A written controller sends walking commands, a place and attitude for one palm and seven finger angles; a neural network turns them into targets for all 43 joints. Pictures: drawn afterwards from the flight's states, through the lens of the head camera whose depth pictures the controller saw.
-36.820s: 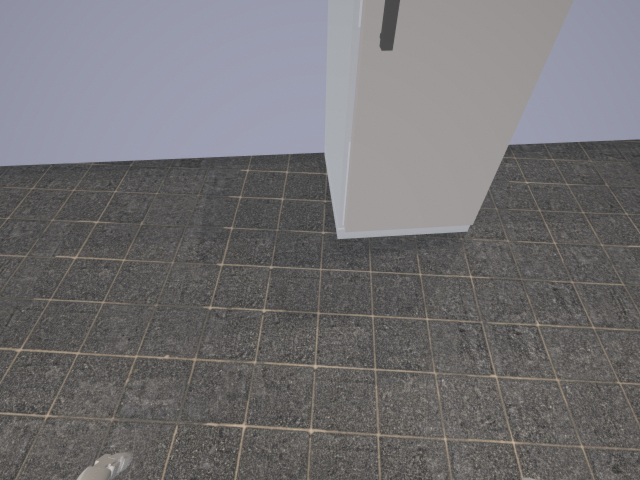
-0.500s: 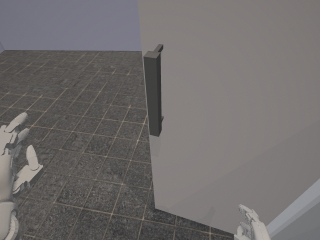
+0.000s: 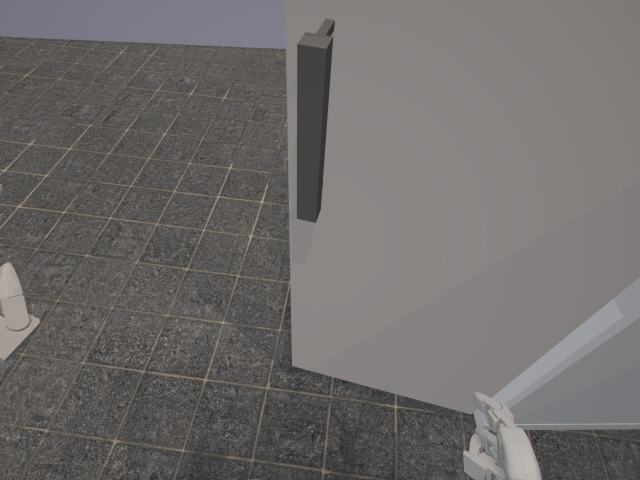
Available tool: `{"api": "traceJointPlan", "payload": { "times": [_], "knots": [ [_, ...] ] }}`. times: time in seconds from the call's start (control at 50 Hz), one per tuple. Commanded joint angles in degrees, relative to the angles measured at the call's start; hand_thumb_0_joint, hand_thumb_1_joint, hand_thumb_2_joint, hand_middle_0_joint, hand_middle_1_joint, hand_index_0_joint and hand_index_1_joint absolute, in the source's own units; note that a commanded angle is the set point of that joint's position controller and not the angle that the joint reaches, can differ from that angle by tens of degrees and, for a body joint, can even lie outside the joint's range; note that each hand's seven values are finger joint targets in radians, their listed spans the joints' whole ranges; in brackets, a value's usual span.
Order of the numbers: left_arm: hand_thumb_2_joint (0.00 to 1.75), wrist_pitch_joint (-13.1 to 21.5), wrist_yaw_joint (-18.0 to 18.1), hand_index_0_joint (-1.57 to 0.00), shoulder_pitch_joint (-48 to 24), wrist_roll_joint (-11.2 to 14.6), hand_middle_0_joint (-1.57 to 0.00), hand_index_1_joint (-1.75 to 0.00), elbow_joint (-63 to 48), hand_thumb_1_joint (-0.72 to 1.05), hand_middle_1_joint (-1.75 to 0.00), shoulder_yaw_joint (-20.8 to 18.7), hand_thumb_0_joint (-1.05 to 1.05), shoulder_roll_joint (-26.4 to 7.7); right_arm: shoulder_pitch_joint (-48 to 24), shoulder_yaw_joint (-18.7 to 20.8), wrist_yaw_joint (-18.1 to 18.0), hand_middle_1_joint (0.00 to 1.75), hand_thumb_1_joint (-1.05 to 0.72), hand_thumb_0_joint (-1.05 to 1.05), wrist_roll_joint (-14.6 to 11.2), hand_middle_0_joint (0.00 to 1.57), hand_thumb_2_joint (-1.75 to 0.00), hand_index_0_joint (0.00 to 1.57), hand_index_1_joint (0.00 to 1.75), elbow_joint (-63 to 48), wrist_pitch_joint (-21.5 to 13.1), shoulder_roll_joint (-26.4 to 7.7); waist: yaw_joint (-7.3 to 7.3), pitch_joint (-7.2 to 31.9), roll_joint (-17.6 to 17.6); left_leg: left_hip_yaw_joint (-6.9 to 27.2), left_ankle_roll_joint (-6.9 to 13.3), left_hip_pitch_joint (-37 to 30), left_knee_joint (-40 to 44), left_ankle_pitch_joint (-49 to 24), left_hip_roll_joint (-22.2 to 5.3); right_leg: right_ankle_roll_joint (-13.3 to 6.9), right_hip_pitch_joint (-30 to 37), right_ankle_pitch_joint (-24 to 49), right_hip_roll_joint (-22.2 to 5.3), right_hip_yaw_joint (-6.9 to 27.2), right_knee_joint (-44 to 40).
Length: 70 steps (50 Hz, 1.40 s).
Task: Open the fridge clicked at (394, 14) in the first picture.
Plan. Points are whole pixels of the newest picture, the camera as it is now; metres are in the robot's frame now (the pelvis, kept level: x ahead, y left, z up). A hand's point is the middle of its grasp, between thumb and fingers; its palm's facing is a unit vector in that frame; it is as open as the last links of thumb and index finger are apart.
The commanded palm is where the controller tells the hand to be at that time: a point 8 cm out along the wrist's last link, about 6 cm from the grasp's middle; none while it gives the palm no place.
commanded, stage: step back with the hand held close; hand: left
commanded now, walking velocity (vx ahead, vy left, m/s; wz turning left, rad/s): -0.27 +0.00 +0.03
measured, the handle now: (316, 132) +0.47 +0.06 +0.19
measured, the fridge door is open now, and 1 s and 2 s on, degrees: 75 75 75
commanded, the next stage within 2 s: stop stepping back and stand still in 0.78 s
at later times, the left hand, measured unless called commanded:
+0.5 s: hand out of the picture +0.14 +0.29 +0.20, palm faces +0.46 -0.79 -0.42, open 7.4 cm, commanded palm +0.08 +0.32 +0.19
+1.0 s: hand out of the picture +0.04 +0.27 +0.16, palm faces +0.34 -0.82 -0.46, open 7.4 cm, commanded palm -0.04 +0.31 +0.19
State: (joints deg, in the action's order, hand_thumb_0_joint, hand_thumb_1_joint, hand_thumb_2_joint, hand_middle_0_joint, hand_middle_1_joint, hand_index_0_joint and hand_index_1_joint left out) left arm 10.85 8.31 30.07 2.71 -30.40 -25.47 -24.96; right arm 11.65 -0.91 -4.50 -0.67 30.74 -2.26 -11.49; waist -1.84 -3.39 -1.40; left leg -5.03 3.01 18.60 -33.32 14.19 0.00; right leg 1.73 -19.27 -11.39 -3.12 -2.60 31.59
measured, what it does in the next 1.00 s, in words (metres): walks backwards: right foot, then left foot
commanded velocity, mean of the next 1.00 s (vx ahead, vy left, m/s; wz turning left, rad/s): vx -0.28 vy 0.00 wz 0.02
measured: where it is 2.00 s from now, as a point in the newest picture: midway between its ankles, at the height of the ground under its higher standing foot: outside the picture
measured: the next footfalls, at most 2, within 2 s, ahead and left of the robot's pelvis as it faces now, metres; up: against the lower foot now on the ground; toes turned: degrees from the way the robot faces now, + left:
right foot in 0.64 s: -0.15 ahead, -0.10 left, +0.00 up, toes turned -3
left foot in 0.86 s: -0.06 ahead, +0.11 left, +0.00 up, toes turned +0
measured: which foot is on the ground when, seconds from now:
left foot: down 0.00-0.68, up 0.70-0.84, down 0.86-1.00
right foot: down 0.00-0.28, up 0.30-0.62, down 0.64-1.00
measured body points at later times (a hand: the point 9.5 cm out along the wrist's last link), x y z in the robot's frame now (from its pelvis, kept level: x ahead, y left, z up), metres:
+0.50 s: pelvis -0.06 +0.02 +0.01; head -0.03 +0.06 +0.46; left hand +0.11 +0.33 +0.22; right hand +0.10 -0.21 -0.06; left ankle +0.04 +0.09 -0.73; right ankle -0.13 -0.13 -0.68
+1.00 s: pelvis -0.19 +0.01 +0.01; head -0.15 +0.04 +0.45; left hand +0.01 +0.31 +0.19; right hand +0.00 -0.23 -0.06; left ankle -0.10 +0.11 -0.73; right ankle -0.19 -0.10 -0.71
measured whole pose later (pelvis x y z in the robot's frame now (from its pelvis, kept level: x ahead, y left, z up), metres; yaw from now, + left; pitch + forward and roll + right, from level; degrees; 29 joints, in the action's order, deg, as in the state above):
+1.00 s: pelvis -0.19 +0.01 +0.01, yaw -1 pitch +1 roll +0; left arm 10.5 7.2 28.8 3.4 -29.4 -24.4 -26.0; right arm 8.6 -0.3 -3.8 0.3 33.0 -5.5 -11.0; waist 0.5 -3.5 -3.2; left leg -1.1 1.9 21.2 -26.5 6.3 0.7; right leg 0.6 -19.1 -25.6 1.7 1.2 38.8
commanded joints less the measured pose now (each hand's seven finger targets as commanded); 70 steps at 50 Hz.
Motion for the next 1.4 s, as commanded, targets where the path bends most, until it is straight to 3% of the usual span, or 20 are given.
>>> {"api": "traceJointPlan", "payload": {
  "times": [0.0,0.16,0.22,0.26,0.3,0.4,0.56,0.68,0.72,0.8,0.86,0.94,1.0,1.06,1.08,1.22,1.24,1.28,1.3,1.38],
  "knots": [
    [0.90,4.2,0.8,-0.20,-3.3,-0.6,-0.20,-0.30,-8.7,0.90,-0.30,-5.5,0.00,-6.9,-4.0,3.2,-0.7,0.30,-0.90,0.00,0.1,0.20,-0.90,0.20,0.30,-8.1,-4.2,-8.2,0.68,6.4,6.0,10.6,2.1,15.2,13.7,12.7,-9.7,-1.6,14.2,2.9,-0.5,4.9,3.5],
    [0.90,4.5,2.3,-0.20,-7.2,-0.7,-0.20,-0.30,-12.0,0.90,-0.30,-5.1,0.00,-9.9,-3.0,2.5,0.1,0.30,-0.90,0.00,1.1,0.20,-0.90,0.20,0.30,-4.6,-4.8,-6.8,1.81,7.2,-6.8,5.3,-1.7,-2.2,-10.2,9.3,-1.0,-8.6,-8.9,-16.9,-13.5,15.6,-15.7],
    [0.90,4.9,2.7,-0.20,-5.2,-0.3,-0.20,-0.30,-14.0,0.90,-0.30,-6.3,0.00,-9.9,-4.1,2.5,-0.4,0.30,-0.90,0.00,0.7,0.20,-0.90,0.20,0.30,-6.0,-4.8,-7.3,2.03,8.0,0.9,10.3,-0.2,-0.3,4.6,9.0,-4.0,-4.9,-5.5,-13.2,-6.8,7.5,-5.7],
    [0.90,6.1,2.5,-0.20,-4.0,-0.9,-0.20,-0.30,-16.4,0.90,-0.30,-8.7,0.00,-10.6,-5.7,3.3,-1.0,0.30,-0.90,0.00,0.9,0.20,-0.90,0.20,0.30,-7.5,-5.5,-9.4,1.42,7.1,21.0,26.2,4.1,15.1,23.7,24.6,-15.5,-1.0,5.7,-12.2,4.0,1.2,16.7],
    [0.90,7.3,2.1,-0.20,-6.8,-1.6,-0.20,-0.30,-17.7,0.90,-0.30,-9.6,0.00,-11.2,-5.1,3.8,-0.5,0.30,-0.90,0.00,1.6,0.20,-0.90,0.20,0.30,-6.1,-6.4,-7.9,1.95,6.4,17.3,28.4,6.9,18.5,27.7,24.6,-19.7,-1.1,6.4,-14.5,5.9,4.5,33.5],
    [0.90,7.7,1.4,-0.20,1.2,-0.1,-0.20,-0.30,-15.9,0.90,-0.30,-6.2,0.00,-7.3,-2.7,4.4,1.1,0.30,-0.90,0.00,1.3,0.20,-0.90,0.20,0.30,-3.4,-8.7,-7.3,1.08,11.8,12.6,19.7,3.9,-7.4,19.4,-1.5,-14.2,-1.1,-3.4,-17.7,5.8,1.1,17.1],
    [0.90,6.0,0.3,-0.20,0.3,1.6,-0.20,-0.30,-14.0,0.90,-0.30,-6.6,0.00,-10.9,-2.7,4.4,1.0,0.30,-0.90,0.00,2.3,0.20,-0.90,0.20,0.30,-1.7,-7.4,-7.7,0.60,19.4,13.5,13.7,-3.6,-17.7,17.5,-24.4,-11.7,-2.7,8.1,-7.3,6.5,-0.3,-14.6],
    [0.90,5.9,-0.1,-0.20,-1.2,2.9,-0.20,-0.30,-12.7,0.90,-0.30,-7.4,0.00,-13.0,-7.5,4.7,0.1,0.30,-0.90,0.00,-0.1,0.20,-0.90,0.20,0.30,-3.4,-5.5,-6.7,-0.51,10.0,-13.3,7.0,-5.3,-4.6,-20.8,8.7,1.2,-13.0,-8.8,1.3,-16.5,13.5,-19.5],
    [0.90,4.5,-0.2,-0.20,-0.1,1.5,-0.20,-0.30,-9.6,0.90,-0.30,-7.5,0.00,-11.8,-8.9,2.7,-0.1,0.30,-0.90,0.00,0.3,0.20,-0.90,0.20,0.30,-4.3,-4.4,-4.3,0.06,7.0,-9.6,7.3,-4.9,8.7,-21.2,10.0,-0.8,-12.1,1.0,26.0,-15.4,10.6,-12.3],
    [0.90,4.2,0.1,-0.20,-6.6,0.1,-0.20,-0.30,-8.0,0.90,-0.30,-5.1,0.00,-10.7,-8.2,1.2,-2.3,0.30,-0.90,0.00,1.2,0.20,-0.90,0.20,0.30,-3.0,-3.9,-6.0,2.04,6.1,2.4,3.7,-4.6,1.9,11.0,-12.1,-0.3,-4.8,9.0,39.8,-6.1,5.2,0.0],
    [0.90,5.1,-0.1,-0.20,-5.5,0.1,-0.20,-0.30,-10.5,0.90,-0.30,-4.1,0.00,-10.6,-5.1,3.6,-1.1,0.30,-0.90,0.00,0.3,0.20,-0.90,0.20,0.30,-4.2,-5.0,-7.9,0.74,16.6,12.2,15.5,1.8,-15.9,10.5,-54.1,-15.0,-0.6,0.3,-6.8,3.0,5.3,10.5],
    [0.90,5.0,-0.2,-0.20,1.8,0.9,-0.20,-0.30,-17.2,0.90,-0.30,-7.6,0.00,-11.2,-4.6,4.2,0.2,0.30,-0.90,0.00,1.4,0.20,-0.90,0.20,0.30,-6.2,-6.6,-8.4,0.28,16.8,12.7,20.0,5.5,-6.2,17.0,-19.1,-14.8,-1.2,5.8,-15.9,4.3,4.3,9.9],
    [0.90,4.5,0.5,-0.20,7.2,1.0,-0.20,-0.30,-18.0,0.90,-0.30,-8.6,0.00,-11.0,-5.0,3.9,0.4,0.30,-0.90,0.00,0.3,0.20,-0.90,0.20,0.30,-7.6,-6.9,-8.0,0.77,15.1,10.2,11.9,0.9,4.9,16.4,10.8,-7.3,-1.9,18.2,-7.1,3.9,0.6,-5.3],
    [0.90,3.5,0.9,-0.20,6.0,1.1,-0.20,-0.30,-12.8,0.90,-0.30,-11.4,0.00,-13.6,-4.9,4.6,0.3,0.30,-0.90,0.00,1.1,0.20,-0.90,0.20,0.30,-6.3,-5.2,-8.1,1.17,5.5,-8.7,6.5,-4.5,4.6,-17.0,9.2,2.0,-11.9,-5.7,-33.2,-16.2,27.1,-26.5],
    [0.90,3.0,1.0,-0.20,1.4,1.0,-0.20,-0.30,-10.5,0.90,-0.30,-8.0,0.00,-10.3,-4.6,4.6,-0.1,0.30,-0.90,0.00,0.7,0.20,-0.90,0.20,0.30,-4.2,-5.0,-7.6,1.71,3.3,-8.9,7.8,-4.3,5.5,-24.9,9.4,0.8,-12.5,-10.5,-36.3,-17.6,28.0,-27.4],
    [0.90,2.9,1.6,-0.20,-11.5,-1.4,-0.20,-0.30,-0.4,0.90,-0.30,0.0,0.00,-5.3,-2.3,3.4,-2.4,0.30,-0.90,0.00,1.2,0.20,-0.90,0.20,0.30,-1.6,-7.2,-7.6,2.75,3.7,-1.9,0.6,-0.5,-6.4,3.7,8.6,-0.3,-7.5,-5.5,-27.8,-7.6,9.3,-13.5],
    [0.90,3.1,1.8,-0.20,-13.2,-1.5,-0.20,-0.30,-1.9,0.90,-0.30,0.5,0.00,-5.3,-1.6,3.6,-2.3,0.30,-0.90,0.00,1.2,0.20,-0.90,0.20,0.30,-1.5,-7.7,-8.2,3.01,4.8,0.9,2.9,0.3,-7.5,8.9,9.8,-0.9,-6.3,-3.0,-23.6,-5.4,7.5,-7.3],
    [0.90,4.1,1.8,-0.20,-14.5,-1.9,-0.20,-0.30,-7.6,0.90,-0.30,0.8,0.00,-5.7,-2.4,3.5,-2.0,0.30,-0.90,0.00,0.9,0.20,-0.90,0.20,0.30,-3.2,-8.5,-9.6,2.73,3.5,16.1,25.3,5.6,-8.4,20.2,15.5,-14.0,-1.9,-8.6,-14.4,3.4,0.4,11.2],
    [0.90,4.6,1.9,-0.20,-15.6,-2.4,-0.20,-0.30,-10.1,0.90,-0.30,-1.1,0.00,-8.1,-3.1,3.3,-1.6,0.30,-0.90,0.00,1.1,0.20,-0.90,0.20,0.30,-3.6,-9.0,-8.3,2.48,2.7,13.7,29.0,7.8,-6.1,22.9,13.5,-17.2,-1.2,-9.6,-14.4,4.1,0.1,16.7],
    [0.90,5.5,1.1,-0.20,-7.5,-2.6,-0.20,-0.30,-15.2,0.90,-0.30,-4.0,0.00,-9.7,-4.0,2.6,0.5,0.30,-0.90,0.00,1.8,0.20,-0.90,0.20,0.30,-2.5,-10.1,-6.6,1.55,1.6,14.3,22.8,6.9,1.6,22.3,12.9,-14.9,-2.0,-1.9,-12.4,1.7,1.8,13.1]
  ]
}}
